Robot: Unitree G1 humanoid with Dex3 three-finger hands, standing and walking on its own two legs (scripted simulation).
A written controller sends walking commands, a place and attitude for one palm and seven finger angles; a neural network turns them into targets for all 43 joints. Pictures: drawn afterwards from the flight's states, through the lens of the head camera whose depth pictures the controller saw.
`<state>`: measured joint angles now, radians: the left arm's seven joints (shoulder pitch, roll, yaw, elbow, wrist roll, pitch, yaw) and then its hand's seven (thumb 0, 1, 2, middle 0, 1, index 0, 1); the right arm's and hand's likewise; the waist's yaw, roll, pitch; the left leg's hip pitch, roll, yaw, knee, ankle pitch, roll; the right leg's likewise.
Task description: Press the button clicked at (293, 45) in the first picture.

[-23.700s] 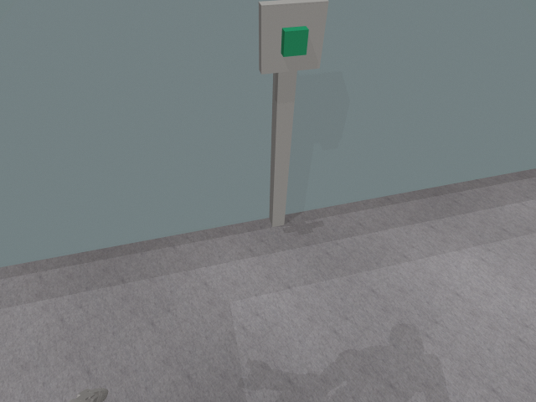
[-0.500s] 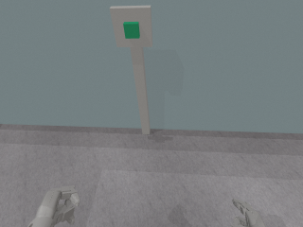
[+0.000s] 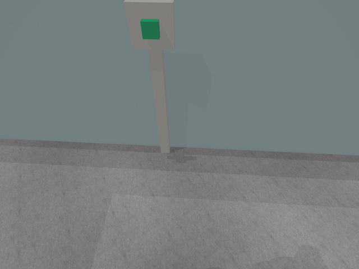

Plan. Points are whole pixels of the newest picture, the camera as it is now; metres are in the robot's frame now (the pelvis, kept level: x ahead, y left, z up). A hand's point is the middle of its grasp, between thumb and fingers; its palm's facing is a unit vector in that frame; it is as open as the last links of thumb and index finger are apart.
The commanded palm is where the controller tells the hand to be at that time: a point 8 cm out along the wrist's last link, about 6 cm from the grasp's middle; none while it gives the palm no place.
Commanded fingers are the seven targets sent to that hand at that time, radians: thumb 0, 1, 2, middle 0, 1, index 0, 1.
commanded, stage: let the arm hang, fingers relaxed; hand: left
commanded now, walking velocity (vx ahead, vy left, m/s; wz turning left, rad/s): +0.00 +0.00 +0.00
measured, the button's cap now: (150, 28) +0.91 +0.16 +0.11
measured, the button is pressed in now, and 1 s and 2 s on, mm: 0 0 0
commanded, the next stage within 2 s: stand and wait in 0.44 s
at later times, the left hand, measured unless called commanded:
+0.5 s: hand out of the picture +0.06 +0.19 -0.17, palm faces -0.01 -0.97 -0.24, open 7.4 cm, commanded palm none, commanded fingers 0.00 0.90 0.90 -0.20 -0.30 -0.20 -0.30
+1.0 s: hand out of the picture +0.11 +0.22 -0.15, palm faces -0.02 -0.94 -0.33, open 7.4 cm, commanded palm none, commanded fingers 0.00 0.90 0.90 -0.20 -0.30 -0.20 -0.30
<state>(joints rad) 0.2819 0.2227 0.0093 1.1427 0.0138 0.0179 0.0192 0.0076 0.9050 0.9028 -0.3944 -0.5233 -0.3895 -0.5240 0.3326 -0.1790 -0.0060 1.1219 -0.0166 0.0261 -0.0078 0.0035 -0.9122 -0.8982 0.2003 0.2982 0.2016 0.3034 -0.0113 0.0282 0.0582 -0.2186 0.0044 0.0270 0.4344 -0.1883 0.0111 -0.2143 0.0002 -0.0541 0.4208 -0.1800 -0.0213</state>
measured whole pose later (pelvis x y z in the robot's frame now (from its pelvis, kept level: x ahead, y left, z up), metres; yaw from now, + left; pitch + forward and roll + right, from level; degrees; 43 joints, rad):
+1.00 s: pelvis +0.03 -0.01 +0.01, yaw +0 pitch -1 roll +0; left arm 0.11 0.29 0.01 1.14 0.01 -0.02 0.01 0.01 0.90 0.90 -0.20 -0.30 -0.20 -0.30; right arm 0.13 -0.30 -0.01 1.12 -0.01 0.00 -0.01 0.00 -0.91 -0.90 0.20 0.30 0.20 0.30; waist -0.01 0.03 0.06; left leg -0.12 0.02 0.02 0.32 -0.18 -0.01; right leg -0.12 0.02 -0.06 0.33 -0.18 -0.04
